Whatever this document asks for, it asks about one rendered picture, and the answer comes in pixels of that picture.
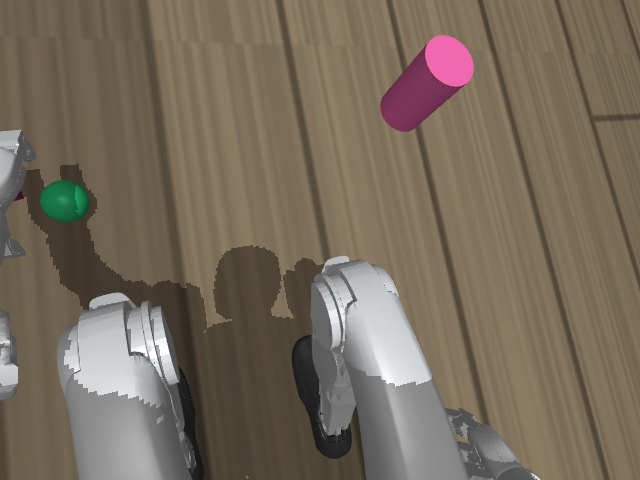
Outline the right robot foot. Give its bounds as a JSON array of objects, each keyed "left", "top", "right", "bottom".
[{"left": 292, "top": 335, "right": 352, "bottom": 459}]

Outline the left robot hand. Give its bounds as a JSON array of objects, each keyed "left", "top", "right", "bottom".
[{"left": 0, "top": 129, "right": 36, "bottom": 259}]

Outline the right robot hand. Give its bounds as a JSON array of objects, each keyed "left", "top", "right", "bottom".
[{"left": 445, "top": 408, "right": 523, "bottom": 480}]

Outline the left robot arm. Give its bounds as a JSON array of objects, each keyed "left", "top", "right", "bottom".
[{"left": 0, "top": 211, "right": 18, "bottom": 401}]

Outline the left robot foot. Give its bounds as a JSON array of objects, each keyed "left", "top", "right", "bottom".
[{"left": 177, "top": 366, "right": 204, "bottom": 480}]

